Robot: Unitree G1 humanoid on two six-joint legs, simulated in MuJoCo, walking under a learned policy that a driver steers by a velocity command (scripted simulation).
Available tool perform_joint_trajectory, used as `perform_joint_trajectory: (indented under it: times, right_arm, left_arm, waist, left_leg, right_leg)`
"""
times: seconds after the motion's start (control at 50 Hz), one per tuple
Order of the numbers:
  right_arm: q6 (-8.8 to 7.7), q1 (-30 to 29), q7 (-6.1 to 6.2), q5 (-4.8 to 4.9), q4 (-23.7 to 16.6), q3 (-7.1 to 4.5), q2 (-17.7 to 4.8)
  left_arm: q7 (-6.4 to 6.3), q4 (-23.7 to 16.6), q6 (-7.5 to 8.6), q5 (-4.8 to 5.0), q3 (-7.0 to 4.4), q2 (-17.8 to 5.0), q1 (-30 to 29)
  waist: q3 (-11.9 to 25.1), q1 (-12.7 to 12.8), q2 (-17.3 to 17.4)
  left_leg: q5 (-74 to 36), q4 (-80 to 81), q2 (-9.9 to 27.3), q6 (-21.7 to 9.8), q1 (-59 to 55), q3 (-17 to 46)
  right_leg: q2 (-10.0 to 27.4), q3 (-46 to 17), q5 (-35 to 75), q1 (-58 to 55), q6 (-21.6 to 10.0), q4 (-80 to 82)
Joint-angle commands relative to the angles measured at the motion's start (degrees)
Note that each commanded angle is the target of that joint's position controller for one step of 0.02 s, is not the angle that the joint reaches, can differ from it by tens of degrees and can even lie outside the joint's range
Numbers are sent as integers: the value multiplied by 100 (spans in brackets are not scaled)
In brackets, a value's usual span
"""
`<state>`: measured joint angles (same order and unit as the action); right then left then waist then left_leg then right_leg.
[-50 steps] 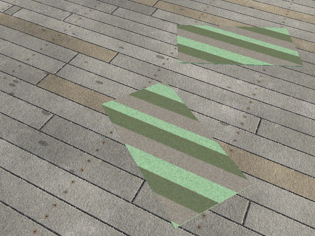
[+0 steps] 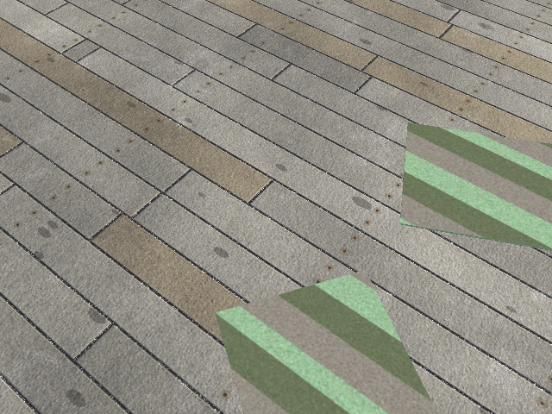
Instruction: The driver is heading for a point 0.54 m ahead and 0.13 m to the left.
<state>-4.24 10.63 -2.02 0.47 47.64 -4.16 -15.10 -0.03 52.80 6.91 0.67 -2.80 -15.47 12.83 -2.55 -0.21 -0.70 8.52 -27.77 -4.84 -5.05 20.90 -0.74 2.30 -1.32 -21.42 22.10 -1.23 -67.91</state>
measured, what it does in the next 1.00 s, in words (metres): walks ahead, turning left: right foot, then left foot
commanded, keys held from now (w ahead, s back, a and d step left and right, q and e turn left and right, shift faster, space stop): w+q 0.64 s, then no key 0.36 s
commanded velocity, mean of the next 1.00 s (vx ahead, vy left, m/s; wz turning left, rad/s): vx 0.41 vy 0.00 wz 0.46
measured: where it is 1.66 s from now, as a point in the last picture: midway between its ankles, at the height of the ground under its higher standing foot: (250, 374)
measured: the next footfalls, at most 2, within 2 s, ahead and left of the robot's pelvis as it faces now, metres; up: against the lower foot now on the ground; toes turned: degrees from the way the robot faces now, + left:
right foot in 0.36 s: +0.39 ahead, -0.12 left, +0.00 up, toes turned +15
left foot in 0.86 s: +0.54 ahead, +0.21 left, +0.00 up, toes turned +27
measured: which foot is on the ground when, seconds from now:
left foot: down 0.00-0.38, up 0.40-0.84, down 0.86-1.00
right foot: up 0.00-0.34, down 0.36-0.84, up 0.86-1.00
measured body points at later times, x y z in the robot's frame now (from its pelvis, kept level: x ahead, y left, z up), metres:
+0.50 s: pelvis +0.28 -0.04 +0.00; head +0.31 -0.04 +0.45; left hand +0.36 +0.26 -0.09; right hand +0.42 -0.30 -0.12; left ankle +0.16 +0.06 -0.64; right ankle +0.35 -0.13 -0.73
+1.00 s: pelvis +0.47 +0.08 +0.00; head +0.50 +0.11 +0.44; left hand +0.41 +0.37 -0.14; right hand +0.75 -0.05 -0.09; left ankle +0.51 +0.20 -0.73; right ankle +0.47 -0.10 -0.66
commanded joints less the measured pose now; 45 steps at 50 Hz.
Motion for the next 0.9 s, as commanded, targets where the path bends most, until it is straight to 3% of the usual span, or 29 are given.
perform_joint_trajectory:
  times: [0.02, 0.08, 0.18, 0.28, 0.32, 0.34, 0.36, 0.38, 0.4, 0.42, 0.44, 0.46, 0.48, 0.5, 0.52, 0.62, 0.7, 0.76, 0.8, 0.82, 0.84, 0.86, 0.88, 0.9]
  right_arm:
    - [-76, 170, 59, -54, -392, -151, -706]
    - [-78, 371, 172, 23, -397, -202, -900]
    - [-7, 764, 285, 62, -326, -238, -969]
    - [79, 1075, 322, 105, -222, -241, -912]
    - [124, 1016, 349, 76, -274, -259, -940]
    - [140, 932, 346, 68, -332, -229, -856]
    - [127, 836, 321, 30, -438, -141, -627]
    - [113, 958, 316, -87, -572, -29, -321]
    - [51, 1737, 302, 165, -745, 26, -184]
    - [53, 1622, 325, 228, -554, -89, -852]
    - [91, 1012, 316, 179, -636, -155, -1062]
    - [124, 763, 320, 126, -689, -157, -953]
    - [142, 574, 311, 48, -757, -178, -873]
    - [169, 642, 268, 88, -807, -171, -739]
    - [198, 663, 241, 121, -835, -148, -615]
    - [245, 241, 183, 95, -1150, -80, -416]
    - [151, -439, 58, 17, -1369, 11, -232]
    - [131, -736, -42, 20, -1544, 2, -276]
    - [132, -508, -71, -31, -1545, -86, -498]
    - [127, -33, -63, -66, -1405, -172, -656]
    - [131, 514, -7, -92, -1230, -289, -916]
    - [172, 1087, 113, -186, -1160, -379, -1384]
    - [211, 765, 182, -291, -1318, -253, -1524]
    - [236, 829, 112, -197, -1341, -132, -1081]
  left_arm:
    - [-42, -502, 72, -100, -206, -696, -77]
    - [-83, -661, -75, -142, -191, -529, -431]
    - [-17, -1012, -40, -99, -119, -340, -1453]
    - [78, -1266, 58, -23, -161, -592, -1811]
    - [99, -1244, 124, -4, -209, -732, -1555]
    - [82, -1127, 153, -19, -267, -830, -1104]
    - [49, -1005, 181, -103, -352, -1041, -388]
    - [3, -915, 149, -125, -435, -1401, 573]
    - [36, -689, 53, -113, -509, -1678, 843]
    - [61, -895, 27, -28, -361, -1017, 503]
    - [42, -974, -11, -34, -272, -686, 260]
    - [50, -994, -38, -91, -231, -633, -20]
    - [49, -962, -55, -113, -194, -512, -185]
    - [39, -922, -48, -157, -189, -544, -234]
    - [42, -885, -30, -139, -202, -540, -234]
    - [22, -716, -2, -95, -314, -837, -136]
    - [-24, -640, -116, -49, -306, -923, -20]
    - [-37, -495, -220, 50, -322, -1083, 275]
    - [-60, -458, -279, 136, -360, -1236, 218]
    - [-78, -455, -305, 164, -360, -1251, 128]
    - [-82, -438, -314, 132, -315, -1129, 204]
    - [-72, -589, -276, -104, -187, -829, 349]
    - [42, -578, -232, -263, 33, -296, 1136]
    - [111, -327, -252, -60, -22, -707, 1328]
  waist:
    - [634, 90, 226]
    - [361, 69, 268]
    - [160, -290, 474]
    - [180, -357, 585]
    - [252, -179, 754]
    - [441, 66, 779]
    - [1019, 413, 634]
    - [1883, 689, -198]
    - [2267, 242, -2283]
    - [1638, 367, -1239]
    - [992, 484, -651]
    - [601, 356, -228]
    - [333, 269, -194]
    - [260, 135, -456]
    - [235, 109, -505]
    - [144, 122, -355]
    - [-5, 312, -202]
    - [115, 371, -350]
    - [303, 119, -519]
    - [550, -187, -489]
    - [869, -470, -287]
    - [1572, -597, 463]
    - [2447, 16, 1610]
    - [3305, -249, 974]
  left_leg:
    - [-1120, 1464, 1639, -1234, -1505, 2291]
    - [-1192, 1692, 1455, -1183, -990, 1875]
    - [-546, 1646, 1029, -748, -570, 1507]
    - [-321, 1035, 1277, -621, -1262, 2143]
    - [-575, 659, 1345, -557, -1457, 2412]
    - [-836, 292, 1176, -452, -1397, 2386]
    - [-916, -668, 869, -280, -1019, 2132]
    - [511, -2351, 359, -18, -127, 1470]
    - [2680, -3977, -91, 237, 1906, 990]
    - [2409, -4575, 412, 296, 2446, 1197]
    - [1862, -4648, 605, 322, 2511, 1038]
    - [1467, -4487, 802, 369, 2271, 898]
    - [1211, -4181, 955, 366, 2157, 891]
    - [1056, -4049, 1104, 373, 1901, 852]
    - [1003, -3911, 1168, 398, 1827, 766]
    - [51, -2896, 1276, 531, 2141, 625]
    - [-956, -1372, 962, 458, 1437, 129]
    - [-927, -759, 731, 337, 1071, -29]
    - [-533, -431, 524, 144, 619, -81]
    - [-750, -66, 379, 13, -14, -141]
    - [-1546, 296, 288, -139, -992, -151]
    - [-4193, -192, 1329, -490, -2632, 962]
    - [-6736, -609, 2855, -1618, -4041, 2839]
    - [-5777, -327, 2996, -1970, -3979, 3067]
  right_leg:
    - [453, -396, 271, 1329, 62, 454]
    - [372, -227, 839, 1375, 313, 1452]
    - [-48, -140, 2640, 816, 386, 3433]
    - [-179, -353, 2389, 588, 275, 4116]
    - [-207, -319, 1878, 211, 145, 4244]
    - [-224, -219, 1858, -426, 11, 4465]
    - [189, -499, 1839, -1641, -254, 4328]
    - [1232, -1581, 1626, -3197, -574, 4210]
    - [2359, -4302, 254, -4498, -1490, 4825]
    - [2192, -4174, -676, -4003, -1295, 5068]
    - [1902, -3114, -444, -3318, -1003, 5098]
    - [1647, -2429, 298, -2581, -885, 5252]
    - [1430, -1946, 782, -2121, -834, 5403]
    - [1349, -1592, 1086, -1783, -827, 5538]
    - [1289, -1306, 1328, -1661, -871, 5669]
    - [1293, -253, 2379, -1729, -1004, 5980]
    - [971, 659, 3826, -1576, -794, 5732]
    - [1114, 723, 4362, -1989, -701, 5364]
    - [1193, 696, 5043, -2255, -575, 4808]
    - [1095, 773, 5284, -2268, -445, 4234]
    - [849, 964, 5013, -1953, -229, 3355]
    - [518, 1064, 2868, -749, 77, 1793]
    - [-157, 528, -2111, 748, 426, -104]
    - [4, -450, -2167, 709, 454, -563]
